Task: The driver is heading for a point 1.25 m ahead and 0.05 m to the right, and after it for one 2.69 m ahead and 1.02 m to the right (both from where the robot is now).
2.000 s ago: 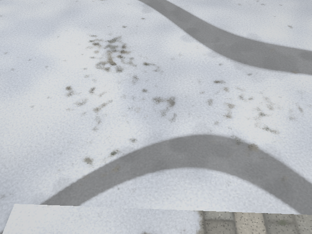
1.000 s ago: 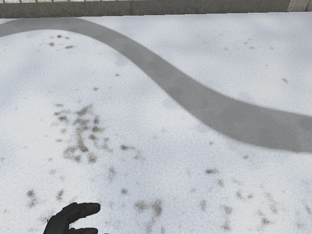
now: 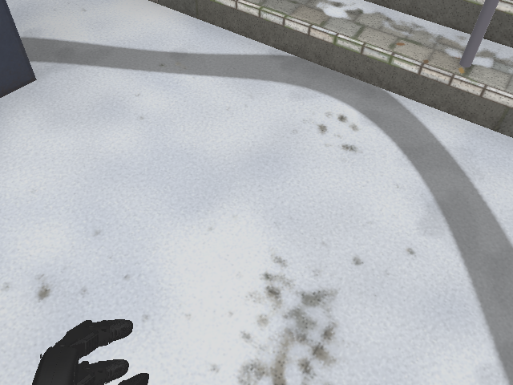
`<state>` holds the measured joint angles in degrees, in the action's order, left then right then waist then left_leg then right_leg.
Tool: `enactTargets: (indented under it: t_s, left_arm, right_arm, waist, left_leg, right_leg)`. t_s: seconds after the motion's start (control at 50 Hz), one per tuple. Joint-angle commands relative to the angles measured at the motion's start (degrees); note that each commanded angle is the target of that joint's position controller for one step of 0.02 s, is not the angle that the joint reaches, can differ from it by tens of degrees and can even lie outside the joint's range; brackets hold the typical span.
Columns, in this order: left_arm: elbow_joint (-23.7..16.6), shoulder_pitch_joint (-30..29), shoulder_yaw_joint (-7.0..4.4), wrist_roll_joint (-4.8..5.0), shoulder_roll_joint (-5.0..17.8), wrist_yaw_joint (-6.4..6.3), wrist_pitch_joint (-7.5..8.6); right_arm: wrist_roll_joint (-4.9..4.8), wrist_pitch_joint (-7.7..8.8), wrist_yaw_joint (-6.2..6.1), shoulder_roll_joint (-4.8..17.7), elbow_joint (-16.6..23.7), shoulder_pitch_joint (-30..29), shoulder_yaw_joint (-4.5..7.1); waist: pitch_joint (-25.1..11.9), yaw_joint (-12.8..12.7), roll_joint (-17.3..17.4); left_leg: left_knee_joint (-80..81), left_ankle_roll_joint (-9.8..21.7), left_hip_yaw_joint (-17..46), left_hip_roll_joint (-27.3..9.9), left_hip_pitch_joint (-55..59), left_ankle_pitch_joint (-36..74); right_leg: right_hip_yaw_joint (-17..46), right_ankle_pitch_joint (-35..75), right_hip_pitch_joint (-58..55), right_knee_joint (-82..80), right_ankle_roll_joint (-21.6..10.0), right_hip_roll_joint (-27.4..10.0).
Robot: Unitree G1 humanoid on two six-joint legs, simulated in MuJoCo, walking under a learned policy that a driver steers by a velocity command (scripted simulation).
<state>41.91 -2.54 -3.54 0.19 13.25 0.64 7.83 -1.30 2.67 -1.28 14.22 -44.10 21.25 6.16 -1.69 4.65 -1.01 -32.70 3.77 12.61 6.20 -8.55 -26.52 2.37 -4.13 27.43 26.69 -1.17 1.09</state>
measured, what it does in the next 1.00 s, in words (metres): walks ahead: left foot, then right foot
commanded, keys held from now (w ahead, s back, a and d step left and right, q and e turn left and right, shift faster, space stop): w+q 0.16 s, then w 0.84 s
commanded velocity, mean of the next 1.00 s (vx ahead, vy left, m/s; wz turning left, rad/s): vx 0.50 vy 0.00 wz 0.23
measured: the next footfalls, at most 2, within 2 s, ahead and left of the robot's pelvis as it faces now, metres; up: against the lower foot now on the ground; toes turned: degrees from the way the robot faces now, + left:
left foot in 0.48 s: +0.35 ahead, +0.19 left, +0.00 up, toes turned +13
right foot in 0.96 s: +0.66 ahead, -0.01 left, +0.00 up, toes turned +9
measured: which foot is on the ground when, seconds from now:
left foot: down 0.00-0.00, up 0.02-0.46, down 0.48-0.98, up 1.00-1.00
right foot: down 0.00-0.48, up 0.50-0.94, down 0.96-1.00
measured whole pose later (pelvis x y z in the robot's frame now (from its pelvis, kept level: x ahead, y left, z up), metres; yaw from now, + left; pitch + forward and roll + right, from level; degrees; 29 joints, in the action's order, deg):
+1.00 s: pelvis +0.50 +0.06 +0.00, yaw +11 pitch +4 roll +1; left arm 42.0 2.5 -2.3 -0.1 14.8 2.3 5.1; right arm -0.8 3.1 -0.5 16.5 -46.6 20.8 4.4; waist -0.6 3.2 -0.2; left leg -37.8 0.0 -0.1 -1.2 -7.1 -28.0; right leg -2.5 -7.4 29.9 33.7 -2.6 -0.9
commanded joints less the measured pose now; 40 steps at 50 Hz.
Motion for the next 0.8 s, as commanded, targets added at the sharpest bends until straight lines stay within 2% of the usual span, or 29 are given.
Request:
enactTargets:
  t_s: [0.02, 0.04, 0.06, 0.08, 0.1, 0.12, 0.14, 0.16, 0.22, 0.28, 0.34, 0.4, 0.42, 0.44, 0.46, 0.48, 0.5, 0.52, 0.54, 0.56, 0.58, 0.6, 0.62, 0.66, 0.72, 0.76, 0.8]
  left_arm:
    - [-0.1, 20.6, -5.3, -2.01, 16.1, -0.58, 0.74]
    - [0.1, 20.9, -4.55, -0.51, 12.6, -0.57, 0.17]
    - [-1.2, 18.1, -3.37, -0.06, 7.9, -1.02, -0.54]
    - [-1.7, 15.4, -2.75, -0.4, 6.5, -1.23, -1.29]
    - [-1.4, 13.4, -2.28, -0.81, 5.6, -1.12, -1.72]
    - [-1.2, 12.2, -1.83, -1.22, 4.8, -1.06, -1.71]
    - [-0.9, 11.8, -1.75, -1.22, 4.6, -0.92, -1.6]
    - [-0.3, 12.0, -1.85, -0.89, 4.7, -0.8, -1.41]
    - [1.9, 14.8, -2.6, -0.93, 7.5, -0.73, -0.94]
    - [2.9, 15.2, -2.87, -0.14, 9.2, -0.92, -1.43]
    - [4.1, 17.8, -3.12, 1.0, 11.1, -0.7, -2.04]
    - [5.3, 20.6, -3.38, 1.77, 12.7, -0.44, -2.85]
    - [5.6, 20.6, -3.49, 2.0, 13.3, -0.47, -3.18]
    - [5.8, 20.0, -3.44, 2.29, 13.7, -0.58, -3.44]
    - [6.3, 20.9, -2.96, 2.22, 12.5, -0.66, -3.51]
    - [5.5, 20.3, -1.91, 0.97, 10.1, -0.9, -3.25]
    - [2.7, 23.8, 0.37, -0.34, 3.9, -0.48, -1.92]
    - [3.1, 21.7, -0.34, 1.03, 7.7, -0.1, -0.49]
    - [1.8, 17.7, -1.02, 2.4, 9.8, 0.06, -0.12]
    - [1.3, 15.1, -0.73, 1.86, 9.3, -0.16, -0.27]
    - [1.2, 14.0, -0.84, 0.65, 9.0, -0.4, -0.71]
    - [1.1, 14.8, -1.08, 0.36, 8.8, -0.38, -1.49]
    - [1.2, 15.8, -0.96, 0.54, 7.9, -0.31, -2.3]
    - [0.9, 15.5, -0.59, 0.28, 6.3, -0.46, -3.44]
    - [-0.4, 10.5, 0.14, -0.34, 4.9, -0.32, -3.62]
    - [-1.0, 7.0, 0.59, 0.0, 4.3, 0.16, -3.4]
    - [-1.8, 3.6, 0.7, 0.42, 4.6, 0.62, -3.29]
  right_arm:
    - [-0.66, 1.69, 0.09, 0.4, 7.6, 1.5, -0.67]
    - [-1.38, 1.96, 0.09, 4.9, 6.9, 2.8, -0.29]
    - [-1.11, 1.58, 0.13, 8.6, 7.0, -1.7, 0.65]
    - [-0.28, 1.06, 0.15, 8.4, 7.9, -5.9, 0.69]
    - [0.44, 0.81, 0.35, 7.5, 9.1, -8.6, 0.69]
    - [0.37, 0.51, 0.54, 6.4, 9.6, -8.6, 0.75]
    - [-0.16, 0.19, 0.72, 5.3, 9.9, -7.6, 0.56]
    - [-0.44, -0.15, 0.8, 4.2, 10.1, -7.4, 0.3]
    - [0.23, -0.28, 0.77, 2.7, 11.0, -10.0, -0.55]
    - [0.52, 0.26, 1.62, 1.9, 11.5, -14.5, -1.48]
    - [0.27, 0.72, 2.66, 1.7, 12.6, -20.2, -2.05]
    - [-0.15, 0.97, 3.33, 2.9, 14.1, -23.1, -1.87]
    - [-0.03, 1.07, 3.41, 3.6, 14.2, -22.3, -1.56]
    - [0.35, 1.13, 3.33, 4.6, 13.2, -18.5, -0.87]
    - [0.77, 1.01, 2.99, 7.1, 10.7, -11.0, 0.54]
    - [1.2, 0.85, 2.3, 11.0, 8.8, -0.7, 2.04]
    - [1.66, 0.97, 1.87, 17.9, 8.2, 3.1, 2.91]
    - [1.18, 1.0, 1.91, 14.0, 7.8, 6.4, 1.87]
    - [1.15, 1.16, 1.89, 11.3, 7.8, 2.7, 0.9]
    - [0.9, 1.17, 1.91, 9.1, 8.1, -1.1, 0.16]
    - [1.05, 1.2, 2.1, 7.4, 8.2, -4.6, -0.46]
    - [1.46, 1.47, 2.22, 6.0, 8.3, -6.8, -0.94]
    - [1.55, 1.77, 2.27, 5.6, 8.2, -7.9, -1.01]
    - [1.2, 2.64, 2.13, 6.6, 7.3, -8.0, -0.69]
    - [1.03, 2.82, 1.4, 7.9, 5.7, -6.7, -0.3]
    - [0.85, 2.69, 1.16, 8.7, 4.8, -5.4, -0.12]
    - [0.45, 2.61, 1.21, 9.7, 3.7, -3.5, 0.14]
  waist:
    - [-19.5, -9.1, -12.3]
    - [-18.7, -9.1, -16.7]
    - [-11.0, -10.3, -9.4]
    - [-6.3, -9.8, -4.4]
    - [-2.4, -8.4, -2.6]
    - [-0.7, -6.7, -3.3]
    - [0.1, -5.5, -4.3]
    - [0.4, -5.1, -4.8]
    - [0.2, -5.0, -2.9]
    - [0.4, -5.8, -2.8]
    - [1.3, -8.0, -3.2]
    - [2.5, -8.7, -4.6]
    - [2.3, -7.7, -5.2]
    - [0.5, -4.9, -5.4]
    - [-4.0, -1.6, -4.2]
    - [-10.7, 3.0, -0.8]
    - [-16.6, 0.5, 15.2]
    - [-21.7, 3.0, 13.9]
    - [-14.2, 2.4, 11.2]
    - [-9.9, 0.8, 7.6]
    - [-6.3, -1.3, 5.5]
    - [-4.5, -3.6, 6.1]
    - [-3.7, -5.1, 6.4]
    - [-2.1, -6.3, 5.7]
    - [0.1, -5.5, 4.1]
    - [1.1, -4.2, 4.5]
    - [1.8, -2.8, 4.8]
  left_leg:
    - [-32.1, -0.6, -1.6, 0.2, -30.0, 3.4]
    - [-42.3, -1.6, -1.7, -3.0, -39.9, -6.3]
    - [-46.8, -2.1, -2.0, -5.8, -43.2, -1.2]
    - [-47.1, -2.1, -4.3, -8.0, -41.8, 3.6]
    - [-44.5, -1.8, -4.7, -9.4, -39.9, 6.4]
    - [-42.4, -1.6, -4.6, -10.8, -37.0, 7.9]
    - [-40.8, -1.6, -5.2, -11.4, -35.0, 8.2]
    - [-39.3, -1.7, -5.8, -11.8, -34.8, 8.3]
    - [-31.3, -2.8, -5.8, -12.0, -35.6, 12.3]
    - [-19.4, -3.0, -8.5, -12.1, -32.5, 20.3]
    - [-9.3, -2.7, -12.3, -10.8, -27.5, 23.5]
    - [-3.0, -1.2, -14.1, -9.3, -25.4, 18.5]
    - [-0.7, -0.2, -15.1, -8.2, -22.8, 16.9]
    - [3.0, 1.1, -16.9, -6.2, -16.0, 18.1]
    - [4.7, 2.7, -17.8, -4.3, -4.3, 19.7]
    - [2.1, 5.9, -8.8, -11.5, 12.3, 24.0]
    - [6.9, 15.7, 19.0, -27.6, 30.6, 21.8]
    - [12.7, 18.1, 29.1, -29.4, 32.0, 17.9]
    - [12.4, 15.6, 20.2, -27.1, 26.9, 19.9]
    - [12.8, 13.6, 13.1, -24.4, 19.2, 22.6]
    - [14.6, 12.4, 8.7, -22.4, 10.9, 25.7]
    - [16.7, 11.7, 5.8, -20.9, 4.9, 27.2]
    - [18.8, 11.6, 4.4, -20.2, 1.4, 26.3]
    - [21.6, 11.9, 1.4, -19.9, -2.0, 27.8]
    - [23.1, 10.7, -3.8, -18.4, -3.6, 28.9]
    - [23.3, 9.4, -6.5, -17.3, -4.0, 27.9]
    - [22.9, 8.6, -7.5, -17.3, -2.9, 25.3]
  right_leg:
    - [31.3, -5.5, -47.8, -2.9, -15.0, -23.1]
    - [43.5, -17.8, -49.0, -7.2, -17.3, -27.1]
    - [35.7, -20.9, -42.6, -8.1, -14.7, -24.8]
    - [27.5, -16.9, -34.7, -8.8, -12.4, -22.3]
    - [21.9, -11.9, -27.1, -10.4, -11.2, -19.6]
    - [17.2, -7.6, -22.2, -11.8, -9.9, -17.5]
    - [13.6, -5.0, -19.3, -13.2, -9.3, -16.2]
    - [10.9, -2.2, -18.2, -14.2, -9.4, -15.9]
    - [6.1, 6.3, -18.4, -15.7, -10.9, -16.2]
    - [0.5, 7.3, -18.4, -16.1, -9.9, -14.7]
    - [-2.0, 5.3, -18.8, -15.3, -8.8, -13.9]
    - [-0.9, 6.3, -23.2, -13.0, -8.4, -16.4]
    - [-1.1, 10.3, -24.0, -10.9, -7.9, -16.9]
    - [-2.8, 18.6, -23.8, -6.2, -6.9, -16.1]
    - [-5.6, 26.2, -21.8, 3.0, -5.5, -13.6]
    - [-8.2, 17.9, -11.3, 18.4, -2.7, -11.2]
    - [-7.7, -19.8, 12.5, 41.1, 1.2, -2.1]
    - [1.2, -28.5, 19.5, 50.1, 1.0, -1.9]
    - [1.0, -24.8, 24.2, 52.3, 0.5, -4.8]
    - [0.2, -19.9, 22.8, 49.5, 0.2, -7.2]
    - [0.1, -17.0, 19.5, 45.6, 0.5, -8.6]
    - [0.7, -15.1, 15.5, 42.9, 0.7, -9.7]
    - [0.7, -14.0, 13.1, 41.2, 0.8, -9.8]
    - [0.4, -11.0, 12.6, 37.1, 1.5, -9.8]
    - [0.0, -1.4, 12.5, 26.2, 2.1, -9.3]
    - [-0.9, 4.3, 10.2, 18.4, 1.9, -8.1]
    - [-1.7, 6.8, 8.1, 12.9, 1.8, -6.6]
